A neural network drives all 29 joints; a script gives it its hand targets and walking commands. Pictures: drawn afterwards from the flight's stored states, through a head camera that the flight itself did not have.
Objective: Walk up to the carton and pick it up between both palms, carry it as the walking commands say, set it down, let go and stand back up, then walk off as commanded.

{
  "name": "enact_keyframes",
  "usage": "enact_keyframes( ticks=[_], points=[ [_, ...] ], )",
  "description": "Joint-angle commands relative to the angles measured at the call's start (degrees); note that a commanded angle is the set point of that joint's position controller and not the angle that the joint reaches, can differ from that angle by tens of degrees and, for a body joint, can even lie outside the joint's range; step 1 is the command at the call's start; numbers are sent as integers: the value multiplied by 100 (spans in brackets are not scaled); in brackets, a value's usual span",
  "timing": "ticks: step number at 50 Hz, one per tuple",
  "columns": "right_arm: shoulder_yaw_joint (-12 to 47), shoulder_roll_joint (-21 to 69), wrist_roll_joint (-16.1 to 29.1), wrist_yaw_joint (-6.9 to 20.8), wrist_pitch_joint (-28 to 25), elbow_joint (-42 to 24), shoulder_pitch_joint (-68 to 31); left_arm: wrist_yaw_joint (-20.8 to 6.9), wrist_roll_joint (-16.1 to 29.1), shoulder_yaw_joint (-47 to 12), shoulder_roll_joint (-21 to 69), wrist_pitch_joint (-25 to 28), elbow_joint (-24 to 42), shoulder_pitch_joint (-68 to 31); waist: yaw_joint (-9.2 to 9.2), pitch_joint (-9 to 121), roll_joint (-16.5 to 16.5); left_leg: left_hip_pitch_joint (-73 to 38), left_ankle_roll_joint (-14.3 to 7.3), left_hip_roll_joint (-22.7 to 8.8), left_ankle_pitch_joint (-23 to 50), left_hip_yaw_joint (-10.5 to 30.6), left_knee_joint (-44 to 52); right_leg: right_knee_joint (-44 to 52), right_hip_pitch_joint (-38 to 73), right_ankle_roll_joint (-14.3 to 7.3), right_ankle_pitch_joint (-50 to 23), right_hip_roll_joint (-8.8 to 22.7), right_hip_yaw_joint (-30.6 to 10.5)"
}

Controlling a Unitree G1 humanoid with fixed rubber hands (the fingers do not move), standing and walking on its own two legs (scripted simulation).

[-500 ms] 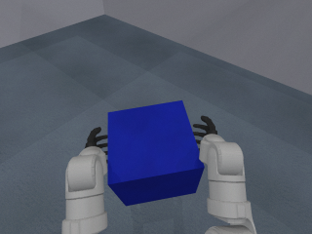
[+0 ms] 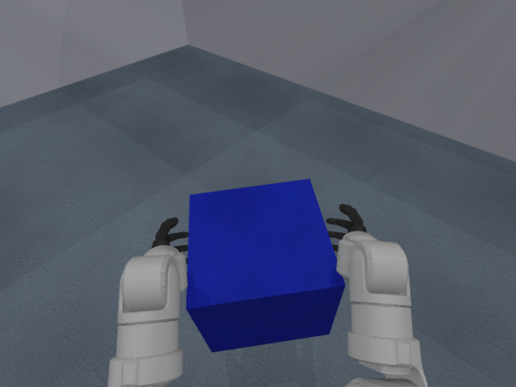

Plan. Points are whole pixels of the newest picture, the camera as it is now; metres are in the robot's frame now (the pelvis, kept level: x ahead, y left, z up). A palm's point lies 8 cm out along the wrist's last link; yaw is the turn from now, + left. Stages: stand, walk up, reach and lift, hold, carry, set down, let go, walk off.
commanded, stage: carry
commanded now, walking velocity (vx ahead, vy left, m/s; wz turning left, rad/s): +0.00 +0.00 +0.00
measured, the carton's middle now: (260, 265) +0.32 -0.01 +0.01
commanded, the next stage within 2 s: hold in 1.04 s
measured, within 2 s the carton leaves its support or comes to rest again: neither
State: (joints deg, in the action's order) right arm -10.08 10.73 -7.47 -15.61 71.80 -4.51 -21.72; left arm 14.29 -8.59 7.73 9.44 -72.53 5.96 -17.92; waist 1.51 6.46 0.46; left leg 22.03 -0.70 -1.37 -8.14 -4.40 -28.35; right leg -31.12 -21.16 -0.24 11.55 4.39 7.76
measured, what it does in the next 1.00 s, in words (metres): stands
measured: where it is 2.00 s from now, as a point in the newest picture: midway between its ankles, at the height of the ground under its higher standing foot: outside the picture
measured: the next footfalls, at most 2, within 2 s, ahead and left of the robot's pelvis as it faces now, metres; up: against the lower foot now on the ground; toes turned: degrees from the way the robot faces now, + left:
none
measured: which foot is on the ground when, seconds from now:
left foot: down 0.00-1.00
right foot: down 0.00-1.00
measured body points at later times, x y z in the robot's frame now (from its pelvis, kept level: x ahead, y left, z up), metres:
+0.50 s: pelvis +0.01 -0.02 +0.00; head -0.01 -0.03 +0.45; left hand +0.30 +0.12 +0.08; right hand +0.31 -0.17 +0.09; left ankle +0.07 +0.12 -0.73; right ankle +0.05 -0.12 -0.73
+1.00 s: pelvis +0.01 -0.03 +0.00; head -0.01 -0.03 +0.45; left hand +0.31 +0.12 +0.08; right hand +0.32 -0.17 +0.09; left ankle +0.07 +0.12 -0.73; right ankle +0.05 -0.12 -0.73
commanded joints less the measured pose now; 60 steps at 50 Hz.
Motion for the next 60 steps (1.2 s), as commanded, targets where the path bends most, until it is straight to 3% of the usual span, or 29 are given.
enact_keyframes(
  ticks=[1, 4, 5, 7, 8, 10, 11, 13, 15, 18, 22, 23, 25, 28, 34, 35, 39, 43, 44, 47, 49, 52, 53, 54, 55, 56, 57, 58, 60],
  points=[
    [3930, 6171, 2766, 2679, -81, -156, -3078, -2352, 2683, -3634, 5971, 282, 780, -3835, -109, 1901, -7, -454, -197, -571, -615, 800, 644, 487, 955, 3, 109, 356, -586],
    [3873, 6147, 2699, 2643, -71, 33, -2764, -2351, 2747, -3676, 6020, 278, 760, -3841, -129, 1878, 168, -584, -126, -425, -835, 668, 497, 670, 722, -46, 314, 547, -766],
    [3891, 6120, 2682, 2672, -66, -42, -2970, -2391, 2751, -3758, 6034, 286, 625, -3741, -103, 1801, -85, -774, -134, -536, -342, 684, 563, 661, 611, 5, 171, 487, -672],
    [3881, 6131, 2709, 2675, -114, -162, -2977, -2357, 2692, -3801, 6049, 254, 706, -3834, -118, 2019, 504, -972, -142, -619, 471, 756, 568, 318, 710, -40, -198, 422, -590],
    [3834, 6027, 2609, 2615, -186, -307, -3139, -2412, 2713, -3745, 6030, 246, 541, -3869, -109, 1970, -16, -840, -129, -604, 610, 688, 322, 419, 860, -12, -348, 382, -522],
    [4054, 6116, 2788, 2626, -129, -472, -3417, -2399, 2767, -3753, 6154, 267, 618, -3957, -98, 1890, 49, -806, -124, -554, 103, 726, 441, 543, 654, -29, -80, 420, -653],
    [3959, 6103, 2717, 2649, -95, -83, -2922, -2363, 2723, -3745, 5974, 303, 765, -3976, -101, 1601, -247, -606, -119, -534, -237, 742, 455, 709, 477, -24, 203, 455, -675],
    [3898, 6134, 2667, 2596, -143, -317, -3073, -2408, 2919, -3869, 6181, 265, 785, -4102, -91, 1960, 92, -789, -68, -472, 287, 604, 262, 535, 815, -6, -615, 447, -630],
    [3937, 6066, 2624, 2578, -118, -252, -2878, -2424, 2742, -3639, 6059, 256, 465, -3726, -84, 1882, -430, -864, -123, -469, -97, 683, 350, 687, 654, -75, -3, 508, -626],
    [3973, 6154, 2756, 2633, -137, -296, -3187, -2401, 2792, -3811, 6113, 269, 707, -4023, -104, 1752, 280, -902, -101, -507, -258, 740, 500, 614, 519, -63, 205, 460, -639],
    [4046, 6166, 2763, 2598, -181, -390, -2972, -2411, 2779, -3754, 5979, 384, 906, -3736, -88, 2022, -530, -1000, -124, -509, 265, 630, 214, 585, 787, -165, -446, 528, -721],
    [3997, 6128, 2710, 2591, -169, -307, -2879, -2371, 2851, -3830, 6099, 354, 963, -4056, -120, 1917, -5, -842, -141, -512, 358, 647, 211, 575, 757, -121, -483, 511, -676],
    [3971, 6063, 2686, 2567, -219, -584, -3049, -2397, 2882, -3906, 6208, 300, 873, -4008, -131, 2211, 317, -1025, -54, -536, 754, 533, 94, 409, 881, -126, -791, 515, -568],
    [4035, 6036, 2732, 2561, -190, -574, -2956, -2364, 2771, -3769, 6083, 339, 860, -3693, -101, 2016, -204, -960, -49, -556, 640, 618, 147, 462, 711, -85, -575, 474, -574],
    [4150, 6016, 2877, 2610, -183, -625, -3301, -2385, 2747, -3769, 6049, 361, 729, -3650, -131, 1627, -29, -765, -88, -481, -242, 671, 289, 761, 518, -143, 167, 550, -809],
    [4078, 6030, 2709, 2599, -148, -457, -2886, -2371, 2802, -3759, 6086, 350, 822, -3833, -109, 1564, -437, -667, -18, -485, -263, 632, 316, 862, 542, -113, 289, 547, -721],
    [4031, 6108, 2806, 2587, -211, -573, -2937, -2363, 2920, -3861, 6079, 394, 1123, -3911, -108, 2113, 50, -1025, 13, -472, 93, 488, 114, 566, 681, -182, -456, 560, -684],
    [3824, 6068, 2619, 2587, -122, 34, -2535, -2319, 2650, -3578, 5950, 324, 669, -3738, -135, 1789, -193, -954, -39, -488, -155, 608, 286, 773, 530, -142, 345, 484, -647],
    [3965, 6020, 2686, 2604, -216, -417, -2884, -2404, 2820, -3771, 6092, 368, 743, -3768, -122, 1730, -80, -923, -70, -483, -314, 592, 344, 820, 498, -146, 584, 567, -720],
    [3974, 6116, 2692, 2592, -240, -629, -2993, -2377, 2909, -3915, 6168, 394, 1191, -4108, -110, 2004, 234, -892, 32, -524, 192, 488, 125, 602, 805, -139, -410, 471, -654],
    [4011, 6179, 2681, 2579, -172, -301, -2649, -2369, 2832, -3742, 6033, 355, 1012, -3862, -105, 1920, -208, -756, 49, -472, 10, 535, 125, 631, 976, -154, -371, 523, -624],
    [3988, 5865, 2619, 2545, -181, -535, -2676, -2337, 2661, -3631, 6076, 333, 614, -3354, -134, 1936, 66, -862, -9, -542, 100, 623, 171, 495, 863, -133, -464, 549, -660],
    [1977, 4311, 609, 2656, -1328, 1476, -1430, -2389, 650, -1621, 4226, 1487, -1397, -1620, -705, -362, -773, -1120, -304, 818, -574, 831, 326, 1398, 914, -281, 952, -364, -1922],
    [1230, 4719, -6, 2662, -1854, 3486, -1253, -2473, 221, -873, 4121, 2239, -3267, -2141, -519, -156, -765, -686, -346, 816, -616, 954, 416, 1376, 987, -296, 1027, -314, -2049],
    [1715, 4936, 154, 2677, -2568, 2989, -1572, -2514, 498, -1431, 4305, 2943, -2091, -2624, -680, 533, -483, -471, -354, 818, -37, 965, 355, 1088, 1374, -286, 360, -444, -2068],
    [1899, 5160, 206, 2779, -2957, 2816, -1471, -2696, 814, -1953, 4751, 3274, -1564, -2935, -401, 1238, -117, -509, -269, 702, 688, 1070, 356, 860, 1671, -315, -555, -554, -2031],
    [2492, 5660, 424, 2854, -3197, 2385, -1637, -2848, 1040, -2280, 4871, 3518, -929, -3109, -761, 1761, -196, -608, -296, 707, 1815, 855, 198, 778, 2078, -241, -1609, -610, -1920],
    [3053, 5780, 625, 2882, -3360, 1572, -2267, -2888, 1435, -2847, 5138, 3572, -315, -3653, -535, 2747, -383, -1025, -205, 645, 2119, 858, 119, 606, 2244, -162, -1749, -939, -1568],
    [3929, 6048, 1263, 2909, -3586, 581, -3393, -2825, 1601, -3418, 5600, 3596, 317, -4060, -829, 3387, 143, -1527, -42, 699, 2062, 736, 184, 492, 2510, -103, -1686, -998, -1345]
  ],
)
